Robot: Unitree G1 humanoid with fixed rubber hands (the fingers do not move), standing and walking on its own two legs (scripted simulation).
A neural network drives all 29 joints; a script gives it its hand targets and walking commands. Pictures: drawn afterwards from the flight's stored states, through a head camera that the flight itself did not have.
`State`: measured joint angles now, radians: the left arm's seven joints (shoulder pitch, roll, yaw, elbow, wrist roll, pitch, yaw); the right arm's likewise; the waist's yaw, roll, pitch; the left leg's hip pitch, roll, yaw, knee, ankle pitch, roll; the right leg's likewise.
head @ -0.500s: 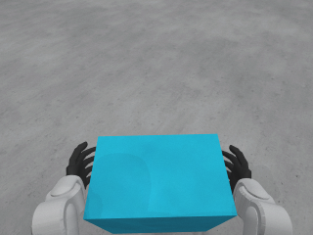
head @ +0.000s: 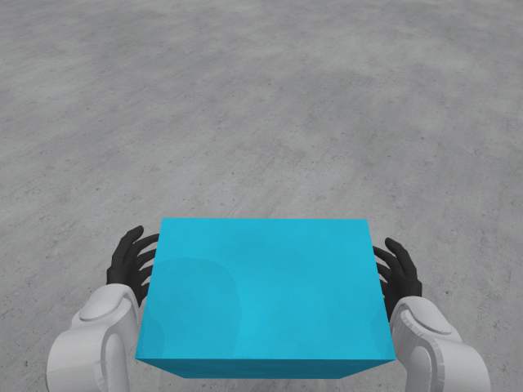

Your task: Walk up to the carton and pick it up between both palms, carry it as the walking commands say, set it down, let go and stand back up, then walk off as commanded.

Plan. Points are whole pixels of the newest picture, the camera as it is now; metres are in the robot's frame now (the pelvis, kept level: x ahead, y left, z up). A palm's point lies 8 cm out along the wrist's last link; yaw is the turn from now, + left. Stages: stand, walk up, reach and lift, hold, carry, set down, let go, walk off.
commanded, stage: carry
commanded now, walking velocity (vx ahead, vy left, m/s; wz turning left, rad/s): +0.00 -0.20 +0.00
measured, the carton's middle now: (263, 309) +0.24 +0.00 +0.02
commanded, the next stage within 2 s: none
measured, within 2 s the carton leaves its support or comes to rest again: neither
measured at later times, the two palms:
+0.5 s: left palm (210, 348) +0.17 +0.06 +0.09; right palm (509, 342) +0.17 -0.28 +0.10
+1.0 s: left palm out of the picture +0.12 -0.09 +0.09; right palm out of the picture +0.15 -0.43 +0.10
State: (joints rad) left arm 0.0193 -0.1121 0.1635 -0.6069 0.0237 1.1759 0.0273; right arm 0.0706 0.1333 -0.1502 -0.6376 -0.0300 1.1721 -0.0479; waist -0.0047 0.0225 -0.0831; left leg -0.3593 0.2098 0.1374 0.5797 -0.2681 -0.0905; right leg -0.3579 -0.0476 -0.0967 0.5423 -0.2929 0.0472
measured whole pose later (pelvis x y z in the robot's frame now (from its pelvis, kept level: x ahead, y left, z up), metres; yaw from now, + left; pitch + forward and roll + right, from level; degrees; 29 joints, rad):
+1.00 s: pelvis -0.09 -0.28 +0.00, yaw +3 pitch +4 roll +0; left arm 0.06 -0.13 0.16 -0.60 0.05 1.16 0.02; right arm 0.07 0.13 -0.14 -0.62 -0.03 1.18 -0.05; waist 0.03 -0.02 -0.11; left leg -0.38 0.04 0.17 0.76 -0.46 0.01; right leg -0.42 0.03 -0.19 0.54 -0.22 -0.12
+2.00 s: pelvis -0.17 -0.56 +0.00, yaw +2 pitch +2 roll -2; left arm 0.02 -0.12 0.16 -0.61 0.04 1.19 0.02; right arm 0.06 0.13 -0.15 -0.63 -0.04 1.19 -0.04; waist -0.01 0.02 -0.06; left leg -0.30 0.20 0.15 0.56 -0.28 -0.07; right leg -0.39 -0.06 -0.07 0.65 -0.32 0.06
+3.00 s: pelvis -0.28 -0.63 -0.03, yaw +12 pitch -1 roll +0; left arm 0.01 -0.13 0.17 -0.60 0.06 1.20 0.02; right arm 0.01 0.13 -0.16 -0.60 -0.04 1.21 -0.04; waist -0.02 -0.02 0.04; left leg -0.49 0.03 0.11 0.82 -0.31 0.05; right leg -0.54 -0.16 -0.24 0.84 -0.35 -0.02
